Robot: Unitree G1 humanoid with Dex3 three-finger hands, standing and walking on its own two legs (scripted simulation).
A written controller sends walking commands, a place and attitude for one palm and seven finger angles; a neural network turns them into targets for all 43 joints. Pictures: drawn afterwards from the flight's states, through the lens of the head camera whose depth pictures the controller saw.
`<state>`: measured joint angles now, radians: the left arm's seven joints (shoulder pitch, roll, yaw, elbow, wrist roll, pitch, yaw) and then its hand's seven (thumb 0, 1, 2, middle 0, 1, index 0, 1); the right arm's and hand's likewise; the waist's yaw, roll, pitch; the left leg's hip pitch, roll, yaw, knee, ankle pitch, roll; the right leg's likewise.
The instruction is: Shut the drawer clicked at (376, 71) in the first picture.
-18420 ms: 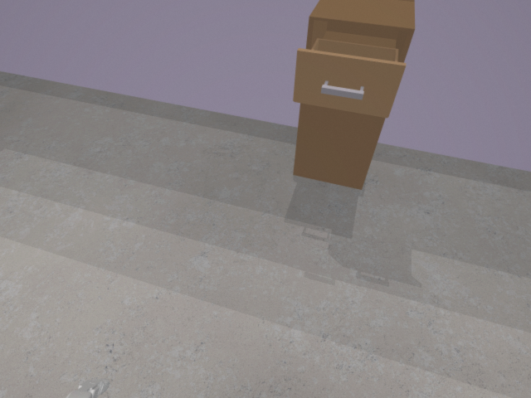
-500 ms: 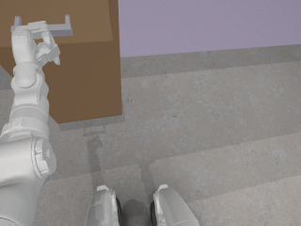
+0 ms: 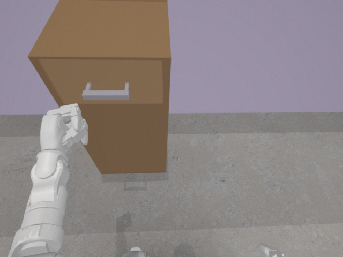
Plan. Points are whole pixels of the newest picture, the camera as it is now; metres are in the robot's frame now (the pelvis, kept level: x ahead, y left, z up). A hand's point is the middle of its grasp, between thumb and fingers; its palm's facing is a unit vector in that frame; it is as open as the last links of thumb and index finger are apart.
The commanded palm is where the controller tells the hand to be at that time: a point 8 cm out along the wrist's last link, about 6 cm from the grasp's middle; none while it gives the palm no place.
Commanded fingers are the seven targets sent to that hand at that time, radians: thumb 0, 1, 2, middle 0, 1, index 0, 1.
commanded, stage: draw the hand back to the body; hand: left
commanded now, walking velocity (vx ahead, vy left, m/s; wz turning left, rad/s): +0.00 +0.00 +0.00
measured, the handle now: (107, 90) +0.58 +0.20 +0.00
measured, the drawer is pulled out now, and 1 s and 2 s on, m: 0.00 0.00 0.00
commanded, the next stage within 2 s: step back with the hand held close in 1.00 s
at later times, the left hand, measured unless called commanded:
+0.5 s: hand (31, 173) +0.25 +0.23 +0.15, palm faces +0.29 -0.92 -0.27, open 3.3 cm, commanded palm +0.20 +0.27 +0.17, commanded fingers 0.00 0.90 0.90 -1.40 -1.60 -1.40 -1.60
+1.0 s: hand out of the picture +0.17 +0.24 +0.20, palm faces +0.42 -0.82 -0.38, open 3.3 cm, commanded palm +0.12 +0.27 +0.22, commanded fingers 0.00 0.90 0.90 -1.40 -1.60 -1.40 -1.60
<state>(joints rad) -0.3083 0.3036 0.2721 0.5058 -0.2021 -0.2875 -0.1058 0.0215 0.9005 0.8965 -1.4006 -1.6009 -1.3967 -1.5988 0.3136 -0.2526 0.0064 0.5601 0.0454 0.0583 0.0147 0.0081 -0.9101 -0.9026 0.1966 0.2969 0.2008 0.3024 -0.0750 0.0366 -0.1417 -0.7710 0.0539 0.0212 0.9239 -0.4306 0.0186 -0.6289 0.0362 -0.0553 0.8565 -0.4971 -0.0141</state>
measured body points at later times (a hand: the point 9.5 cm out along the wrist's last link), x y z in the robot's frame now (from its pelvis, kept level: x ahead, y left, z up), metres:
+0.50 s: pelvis -0.01 +0.00 +0.04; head -0.02 -0.02 +0.49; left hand +0.23 +0.27 +0.17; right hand +0.18 -0.22 -0.04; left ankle +0.00 +0.11 -0.69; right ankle -0.06 -0.11 -0.69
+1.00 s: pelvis -0.01 -0.01 +0.05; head -0.02 -0.04 +0.50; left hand +0.14 +0.28 +0.22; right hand +0.19 -0.23 -0.03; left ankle +0.00 +0.10 -0.69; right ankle -0.06 -0.11 -0.69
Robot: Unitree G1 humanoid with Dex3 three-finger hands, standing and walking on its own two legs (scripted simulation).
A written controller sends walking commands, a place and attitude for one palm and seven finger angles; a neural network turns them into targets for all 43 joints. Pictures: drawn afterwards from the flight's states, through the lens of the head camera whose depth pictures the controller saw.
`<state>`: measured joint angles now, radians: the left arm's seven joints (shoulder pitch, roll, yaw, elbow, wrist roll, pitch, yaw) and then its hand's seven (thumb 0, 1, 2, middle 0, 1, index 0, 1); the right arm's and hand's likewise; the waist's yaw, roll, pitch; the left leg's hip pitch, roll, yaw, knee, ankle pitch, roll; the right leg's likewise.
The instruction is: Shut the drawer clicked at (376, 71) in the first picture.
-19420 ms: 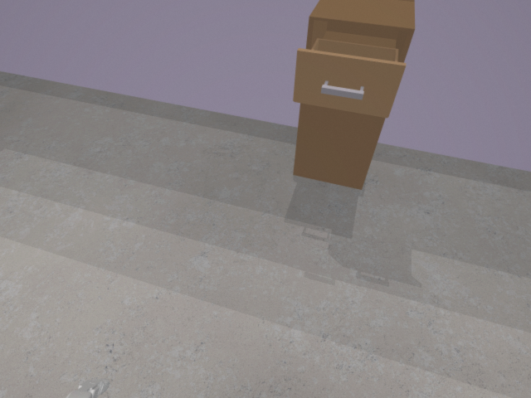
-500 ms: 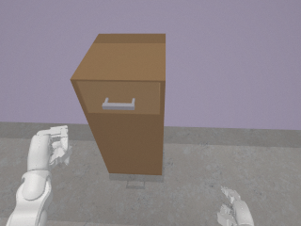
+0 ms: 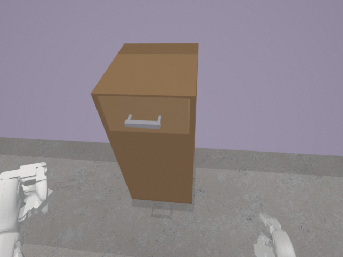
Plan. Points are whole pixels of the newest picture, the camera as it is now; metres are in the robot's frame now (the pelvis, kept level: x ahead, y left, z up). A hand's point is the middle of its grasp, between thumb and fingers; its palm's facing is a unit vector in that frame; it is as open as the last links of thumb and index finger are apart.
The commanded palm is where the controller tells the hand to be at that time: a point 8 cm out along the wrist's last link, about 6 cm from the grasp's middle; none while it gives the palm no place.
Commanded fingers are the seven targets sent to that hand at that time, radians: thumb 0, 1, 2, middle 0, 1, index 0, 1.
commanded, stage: step back with the hand held close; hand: left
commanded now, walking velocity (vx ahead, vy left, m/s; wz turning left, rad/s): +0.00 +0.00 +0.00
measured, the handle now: (143, 120) +0.59 +0.19 -0.05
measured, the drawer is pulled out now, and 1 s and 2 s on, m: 0.00 0.00 0.00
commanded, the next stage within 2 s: stop stepping back and stand still in 1.32 s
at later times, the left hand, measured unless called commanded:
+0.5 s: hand (51, 194) +0.18 +0.24 +0.14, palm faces +0.22 -0.83 -0.51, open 3.3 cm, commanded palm +0.12 +0.29 +0.17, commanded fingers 0.00 0.90 0.90 -1.40 -1.60 -1.40 -1.60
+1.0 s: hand out of the picture +0.04 +0.28 +0.16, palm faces +0.41 -0.78 -0.48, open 3.3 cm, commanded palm -0.02 +0.32 +0.17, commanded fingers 0.00 0.90 0.90 -1.40 -1.60 -1.40 -1.60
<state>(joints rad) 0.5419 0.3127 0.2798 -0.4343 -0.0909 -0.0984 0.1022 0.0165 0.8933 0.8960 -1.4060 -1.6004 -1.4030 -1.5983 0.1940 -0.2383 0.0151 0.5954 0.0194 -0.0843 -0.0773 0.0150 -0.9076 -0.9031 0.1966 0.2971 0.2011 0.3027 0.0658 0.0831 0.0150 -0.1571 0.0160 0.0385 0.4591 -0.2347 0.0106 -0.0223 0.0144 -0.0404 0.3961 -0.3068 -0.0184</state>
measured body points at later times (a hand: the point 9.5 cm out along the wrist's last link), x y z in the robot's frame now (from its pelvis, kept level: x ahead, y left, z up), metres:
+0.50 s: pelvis -0.02 +0.02 +0.00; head +0.02 +0.01 +0.45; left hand +0.16 +0.28 +0.17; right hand +0.15 -0.24 -0.09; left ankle +0.01 +0.11 -0.74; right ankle -0.05 -0.10 -0.74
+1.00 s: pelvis -0.13 +0.03 -0.02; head -0.10 +0.04 +0.43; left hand +0.02 +0.32 +0.19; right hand +0.06 -0.19 -0.10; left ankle -0.01 +0.12 -0.73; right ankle -0.05 -0.10 -0.74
